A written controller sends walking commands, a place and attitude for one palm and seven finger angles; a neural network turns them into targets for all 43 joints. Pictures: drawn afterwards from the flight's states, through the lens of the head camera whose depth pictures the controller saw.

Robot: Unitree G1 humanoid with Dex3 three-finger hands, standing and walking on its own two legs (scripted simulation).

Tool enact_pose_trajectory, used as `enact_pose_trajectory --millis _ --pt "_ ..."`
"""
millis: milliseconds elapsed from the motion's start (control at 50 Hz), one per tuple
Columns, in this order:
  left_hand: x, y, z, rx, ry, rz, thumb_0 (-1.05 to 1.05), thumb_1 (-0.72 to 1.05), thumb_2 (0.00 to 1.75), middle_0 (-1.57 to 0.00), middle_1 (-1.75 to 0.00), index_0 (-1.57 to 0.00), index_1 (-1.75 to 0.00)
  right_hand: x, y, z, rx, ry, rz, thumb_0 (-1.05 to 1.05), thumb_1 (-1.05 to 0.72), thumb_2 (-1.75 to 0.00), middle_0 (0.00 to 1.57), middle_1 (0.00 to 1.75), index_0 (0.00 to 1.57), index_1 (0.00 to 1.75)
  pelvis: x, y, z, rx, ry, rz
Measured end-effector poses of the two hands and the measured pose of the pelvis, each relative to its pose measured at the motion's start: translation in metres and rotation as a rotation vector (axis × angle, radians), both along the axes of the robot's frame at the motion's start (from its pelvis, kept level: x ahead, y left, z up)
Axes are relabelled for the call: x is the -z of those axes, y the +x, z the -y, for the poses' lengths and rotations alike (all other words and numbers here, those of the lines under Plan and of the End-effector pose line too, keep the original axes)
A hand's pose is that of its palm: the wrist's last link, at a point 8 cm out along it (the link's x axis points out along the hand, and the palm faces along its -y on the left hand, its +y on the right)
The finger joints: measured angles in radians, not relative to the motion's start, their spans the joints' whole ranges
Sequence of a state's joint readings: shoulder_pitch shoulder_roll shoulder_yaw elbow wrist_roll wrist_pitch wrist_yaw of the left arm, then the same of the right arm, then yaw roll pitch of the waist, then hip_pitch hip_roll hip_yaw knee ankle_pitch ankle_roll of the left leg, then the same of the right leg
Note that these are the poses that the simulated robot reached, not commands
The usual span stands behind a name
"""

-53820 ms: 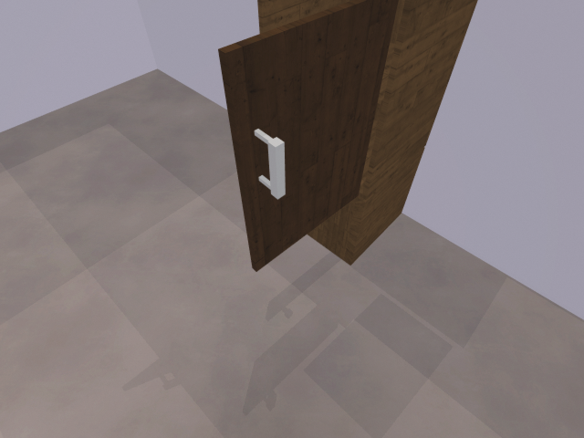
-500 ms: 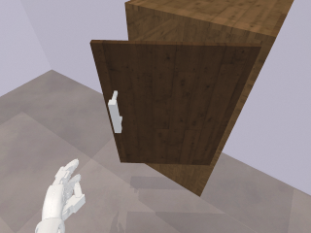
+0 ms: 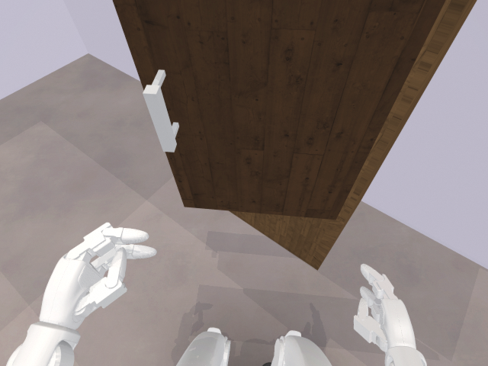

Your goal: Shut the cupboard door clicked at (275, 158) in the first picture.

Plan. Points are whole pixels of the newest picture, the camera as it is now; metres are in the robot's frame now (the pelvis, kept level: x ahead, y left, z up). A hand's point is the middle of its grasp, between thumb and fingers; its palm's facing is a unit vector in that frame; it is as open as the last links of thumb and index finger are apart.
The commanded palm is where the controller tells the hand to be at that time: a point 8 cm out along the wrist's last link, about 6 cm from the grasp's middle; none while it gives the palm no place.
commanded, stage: raise the hand and make a fist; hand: left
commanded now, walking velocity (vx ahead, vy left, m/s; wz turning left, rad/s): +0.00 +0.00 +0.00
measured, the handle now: (165, 113) +0.50 +0.18 +0.12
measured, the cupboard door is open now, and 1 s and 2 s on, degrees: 31 31 31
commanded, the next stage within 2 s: bring the fist close to the handle in 1.24 s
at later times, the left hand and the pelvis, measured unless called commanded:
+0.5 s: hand (87, 248) +0.25 +0.23 +0.11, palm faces +0.00 -1.00 -0.04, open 3.1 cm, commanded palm +0.22 +0.28 +0.10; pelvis +0.03 +0.05 +0.03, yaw -2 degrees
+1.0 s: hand (81, 229) +0.27 +0.24 +0.12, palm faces -0.04 -1.00 -0.02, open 3.1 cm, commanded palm +0.24 +0.30 +0.13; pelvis +0.03 +0.07 +0.05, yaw -1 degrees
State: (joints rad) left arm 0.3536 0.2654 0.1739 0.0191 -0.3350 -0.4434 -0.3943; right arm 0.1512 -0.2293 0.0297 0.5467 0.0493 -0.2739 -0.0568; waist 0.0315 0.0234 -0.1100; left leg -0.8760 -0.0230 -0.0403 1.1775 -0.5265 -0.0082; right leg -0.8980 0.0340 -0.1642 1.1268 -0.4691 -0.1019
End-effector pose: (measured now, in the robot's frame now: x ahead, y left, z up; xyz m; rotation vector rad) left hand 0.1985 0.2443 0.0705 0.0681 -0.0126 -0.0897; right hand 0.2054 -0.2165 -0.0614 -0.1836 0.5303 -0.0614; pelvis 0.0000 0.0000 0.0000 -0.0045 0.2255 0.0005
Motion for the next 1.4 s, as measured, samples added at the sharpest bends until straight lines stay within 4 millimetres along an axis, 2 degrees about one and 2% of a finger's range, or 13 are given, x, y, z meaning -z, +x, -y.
enact_pose_trajectory --millis 40,80,180,240,360,540,680,760,880,1020,1180,1320,1400 --pt "0.007 0.012 0.001 0.011 -0.024 -0.101 0.01 0.9 0.9 -0.69 -0.83 -0.68 -0.83 0.002 -0.011 -0.001 0.034 0.023 -0.041 0.01 -0.9 -0.9 0.2 0.3 0.2 0.3 -0.005 0.004 -0.001 0.007 0.007 0.002" --pt "0.005 0.017 -0.003 -0.027 -0.035 -0.155 0.01 0.9 0.9 -0.72 -0.87 -0.72 -0.87 0.001 -0.022 0.0 0.068 0.034 -0.078 0.01 -0.9 -0.9 0.2 0.3 0.21 0.3 -0.012 0.009 -0.002 0.016 0.012 0.006" --pt "-0.022 0.012 -0.022 -0.161 -0.012 -0.081 0.02 0.9 0.9 -0.81 -0.97 -0.81 -0.97 -0.004 -0.042 0.006 0.113 0.007 -0.151 0.01 -0.9 -0.9 0.2 0.3 0.2 0.3 -0.024 0.021 -0.011 0.029 0.013 0.009" --pt "-0.026 0.009 -0.028 -0.162 -0.002 -0.039 0.01 0.9 0.9 -0.87 -1.03 -0.86 -1.03 -0.004 -0.045 0.009 0.105 -0.031 -0.176 0.01 -0.9 -0.9 0.2 0.3 0.2 0.3 -0.024 0.023 -0.018 0.024 0.006 0.002" --pt "-0.008 0.014 -0.024 -0.051 -0.042 -0.09 0.01 0.9 0.9 -0.98 -1.15 -0.97 -1.15 -0.011 -0.036 0.006 0.098 -0.089 -0.16 0.01 -0.9 -0.9 0.2 0.3 0.2 0.3 -0.023 0.023 -0.033 0.023 -0.011 -0.002" --pt "-0.045 0.031 -0.046 -0.107 -0.031 0.042 0.02 0.9 0.9 -1.15 -1.33 -1.14 -1.33 -0.036 -0.005 -0.035 0.046 -0.058 -0.061 0.01 -0.91 -0.9 0.2 0.3 0.2 0.3 -0.032 0.032 -0.051 0.021 -0.029 0.03" --pt "-0.036 0.037 -0.048 -0.061 -0.043 -0.067 0.01 0.9 0.9 -1.25 -1.44 -1.24 -1.44 -0.045 0.005 -0.06 -0.005 -0.033 -0.045 0.01 -0.9 -0.9 0.2 0.3 0.2 0.3 -0.038 0.035 -0.062 0.016 -0.039 0.047" --pt "-0.046 0.041 -0.054 -0.071 -0.03 -0.035 0.02 0.9 0.9 -1.28 -1.48 -1.27 -1.47 -0.047 0.003 -0.065 -0.015 -0.039 -0.056 0.01 -0.9 -0.9 0.2 0.3 0.21 0.3 -0.041 0.035 -0.064 0.015 -0.041 0.061" --pt "-0.063 0.05 -0.064 -0.1 -0.027 0.036 0.01 0.9 0.9 -1.3 -1.49 -1.29 -1.49 -0.044 -0.006 -0.063 -0.011 -0.042 -0.091 0.01 -0.9 -0.9 0.2 0.3 0.21 0.3 -0.044 0.035 -0.066 0.011 -0.043 0.072" --pt "-0.047 0.052 -0.053 -0.048 -0.043 -0.086 0.01 0.9 0.9 -1.3 -1.5 -1.29 -1.5 -0.045 -0.018 -0.051 0.031 -0.048 -0.11 0.01 -0.9 -0.9 0.2 0.3 0.21 0.3 -0.047 0.035 -0.065 0.02 -0.036 0.077" --pt "-0.061 0.046 -0.052 -0.109 -0.027 0.013 0.02 0.9 0.9 -1.3 -1.5 -1.29 -1.5 -0.044 -0.02 -0.04 0.023 -0.06 -0.11 0.01 -0.9 -0.9 0.2 0.3 0.2 0.3 -0.046 0.032 -0.056 0.018 -0.03 0.083" --pt "-0.049 0.044 -0.035 -0.061 -0.031 -0.062 0.01 0.9 0.9 -1.3 -1.5 -1.3 -1.5 -0.042 -0.016 -0.033 0.026 -0.044 -0.1 0.01 -0.9 -0.9 0.2 0.3 0.2 0.3 -0.045 0.03 -0.048 0.016 -0.024 0.08" --pt "-0.053 0.041 -0.03 -0.067 -0.023 -0.051 0.02 0.9 0.9 -1.3 -1.5 -1.3 -1.5 -0.043 -0.014 -0.029 0.03 -0.039 -0.085 0.01 -0.9 -0.9 0.2 0.3 0.2 0.3 -0.046 0.031 -0.042 0.019 -0.019 0.083"
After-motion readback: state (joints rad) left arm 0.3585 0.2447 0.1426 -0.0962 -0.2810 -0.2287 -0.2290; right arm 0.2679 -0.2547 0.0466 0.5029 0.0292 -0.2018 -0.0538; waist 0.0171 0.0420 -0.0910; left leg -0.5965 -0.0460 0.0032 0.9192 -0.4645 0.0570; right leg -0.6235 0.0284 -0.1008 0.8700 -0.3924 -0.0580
